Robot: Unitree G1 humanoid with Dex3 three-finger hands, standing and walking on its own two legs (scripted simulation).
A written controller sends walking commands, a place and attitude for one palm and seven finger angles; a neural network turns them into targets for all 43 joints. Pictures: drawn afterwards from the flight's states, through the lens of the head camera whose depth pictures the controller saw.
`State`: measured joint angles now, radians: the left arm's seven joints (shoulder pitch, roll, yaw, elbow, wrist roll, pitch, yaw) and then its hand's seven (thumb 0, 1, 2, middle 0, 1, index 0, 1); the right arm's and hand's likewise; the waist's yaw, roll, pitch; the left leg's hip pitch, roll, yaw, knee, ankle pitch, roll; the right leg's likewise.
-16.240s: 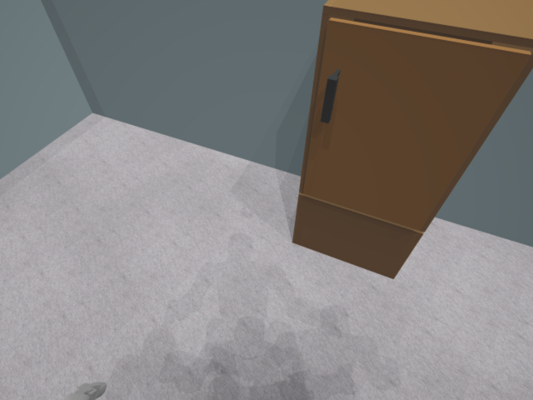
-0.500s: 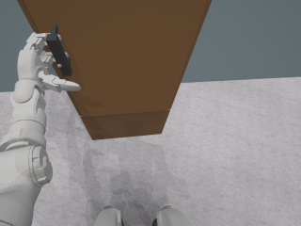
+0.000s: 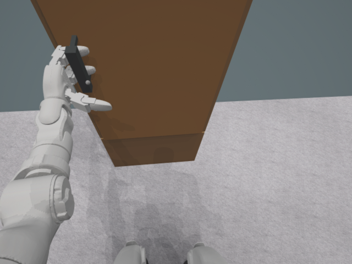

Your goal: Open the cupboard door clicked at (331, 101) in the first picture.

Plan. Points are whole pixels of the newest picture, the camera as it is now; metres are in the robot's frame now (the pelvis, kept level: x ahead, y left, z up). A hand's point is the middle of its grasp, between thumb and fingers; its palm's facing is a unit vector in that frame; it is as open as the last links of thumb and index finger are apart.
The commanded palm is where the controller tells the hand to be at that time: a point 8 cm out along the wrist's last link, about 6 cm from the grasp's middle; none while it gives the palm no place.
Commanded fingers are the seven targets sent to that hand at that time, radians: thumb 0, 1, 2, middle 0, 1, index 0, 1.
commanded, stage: slide the fingers in behind the handle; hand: left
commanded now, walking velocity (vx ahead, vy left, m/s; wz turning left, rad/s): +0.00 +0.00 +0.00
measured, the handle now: (81, 65) +0.56 +0.19 +0.08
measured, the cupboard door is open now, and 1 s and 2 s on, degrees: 1 1 27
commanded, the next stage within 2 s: close the thumb around the handle in 0.30 s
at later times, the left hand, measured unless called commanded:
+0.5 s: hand (89, 81) +0.51 +0.17 +0.09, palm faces +0.05 -1.00 +0.00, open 13.9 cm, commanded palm +0.48 +0.21 +0.09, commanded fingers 0.00 -0.16 0.44 -0.32 -1.24 -0.32 -1.24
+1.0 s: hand (89, 80) +0.51 +0.17 +0.09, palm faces +0.05 -1.00 +0.00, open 6.0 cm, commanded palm +0.48 +0.22 +0.09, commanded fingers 0.00 0.90 0.90 -0.40 -1.35 -0.40 -1.35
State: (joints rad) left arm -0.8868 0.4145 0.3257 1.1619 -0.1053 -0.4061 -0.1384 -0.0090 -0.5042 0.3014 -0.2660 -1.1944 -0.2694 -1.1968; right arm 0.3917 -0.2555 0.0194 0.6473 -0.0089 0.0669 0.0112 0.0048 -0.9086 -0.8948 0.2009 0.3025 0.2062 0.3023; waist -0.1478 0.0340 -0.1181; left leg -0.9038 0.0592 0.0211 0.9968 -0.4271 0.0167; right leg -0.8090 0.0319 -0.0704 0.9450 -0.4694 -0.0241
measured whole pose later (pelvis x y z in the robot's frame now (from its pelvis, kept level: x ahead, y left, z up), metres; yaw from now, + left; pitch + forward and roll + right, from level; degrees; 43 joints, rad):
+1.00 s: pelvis +0.00 +0.00 +0.00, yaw +0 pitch +20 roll -3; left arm -0.90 0.43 0.35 1.17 -0.10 -0.40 -0.14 0.01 0.67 0.80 -0.37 -1.33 -0.38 -1.32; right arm 0.39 -0.26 0.02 0.64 -0.01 0.07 0.01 0.00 -0.91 -0.89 0.20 0.30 0.21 0.30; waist -0.16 0.03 -0.12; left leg -0.92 0.06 0.02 1.00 -0.43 0.02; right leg -0.83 0.04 -0.07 0.95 -0.47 -0.02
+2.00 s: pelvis +0.01 -0.02 +0.02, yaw +2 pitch +10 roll +0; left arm -0.16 -0.09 -0.05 0.33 0.04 -0.23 0.55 0.01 0.70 0.78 -0.33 -1.33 -0.34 -1.32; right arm 0.20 -0.18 0.00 0.56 -0.06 0.05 0.04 0.01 -0.91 -0.90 0.20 0.30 0.20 0.30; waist -0.01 0.03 -0.14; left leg -0.66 0.03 0.02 0.89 -0.41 0.00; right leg -0.59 0.01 -0.07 0.89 -0.49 -0.04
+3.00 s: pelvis +0.01 -0.05 +0.02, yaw +4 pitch +8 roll +1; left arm 0.15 -0.08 -0.25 0.07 0.06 -0.19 0.54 0.00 -0.39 0.35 -0.29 -1.12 -0.32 -1.12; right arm 0.21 -0.19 0.00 0.56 -0.06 0.01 0.00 0.01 -0.91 -0.90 0.20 0.30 0.20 0.30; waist -0.01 0.04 -0.12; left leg -0.60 0.03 -0.03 0.85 -0.39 -0.05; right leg -0.53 0.01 -0.11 0.89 -0.50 -0.08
